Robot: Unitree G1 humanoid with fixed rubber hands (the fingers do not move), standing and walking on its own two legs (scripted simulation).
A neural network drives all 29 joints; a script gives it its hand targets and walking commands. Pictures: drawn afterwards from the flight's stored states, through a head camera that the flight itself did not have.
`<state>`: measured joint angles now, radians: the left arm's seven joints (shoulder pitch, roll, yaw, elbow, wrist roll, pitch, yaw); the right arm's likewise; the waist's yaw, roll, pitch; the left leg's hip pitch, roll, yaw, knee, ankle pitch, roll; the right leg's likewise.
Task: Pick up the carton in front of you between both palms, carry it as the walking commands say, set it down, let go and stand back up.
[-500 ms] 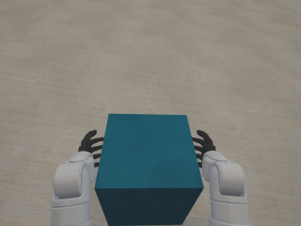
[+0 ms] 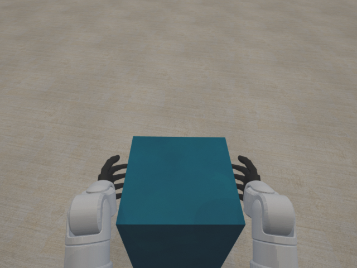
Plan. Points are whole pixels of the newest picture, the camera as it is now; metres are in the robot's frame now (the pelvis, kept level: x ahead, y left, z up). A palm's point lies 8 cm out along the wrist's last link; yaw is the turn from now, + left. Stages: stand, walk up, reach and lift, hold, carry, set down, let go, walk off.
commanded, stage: carry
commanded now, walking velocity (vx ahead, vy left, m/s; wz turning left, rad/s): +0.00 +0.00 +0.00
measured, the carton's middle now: (178, 204) +0.27 +0.00 +0.00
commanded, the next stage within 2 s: hold in 1.66 s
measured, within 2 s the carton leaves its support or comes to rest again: neither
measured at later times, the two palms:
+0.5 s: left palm (104, 203) +0.25 +0.16 +0.03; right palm (240, 202) +0.26 -0.14 +0.03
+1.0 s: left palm (99, 218) +0.22 +0.17 +0.03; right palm (241, 216) +0.23 -0.13 +0.03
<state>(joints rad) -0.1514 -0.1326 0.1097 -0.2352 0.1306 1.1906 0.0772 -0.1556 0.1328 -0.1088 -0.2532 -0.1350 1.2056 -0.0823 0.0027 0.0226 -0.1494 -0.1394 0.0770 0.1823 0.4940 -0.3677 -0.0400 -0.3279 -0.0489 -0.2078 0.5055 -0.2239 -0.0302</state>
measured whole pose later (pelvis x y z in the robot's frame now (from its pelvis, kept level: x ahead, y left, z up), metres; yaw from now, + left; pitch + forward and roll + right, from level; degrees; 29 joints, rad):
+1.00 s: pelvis -0.06 +0.01 -0.01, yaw +1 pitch +1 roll +0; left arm -0.17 -0.14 0.15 0.16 0.22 0.75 0.03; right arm -0.18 0.14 -0.15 0.15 -0.23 0.75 -0.03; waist 0.00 0.01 -0.10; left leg -0.19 0.05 0.18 0.54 -0.37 0.02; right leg -0.36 -0.09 -0.20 0.52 -0.18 -0.02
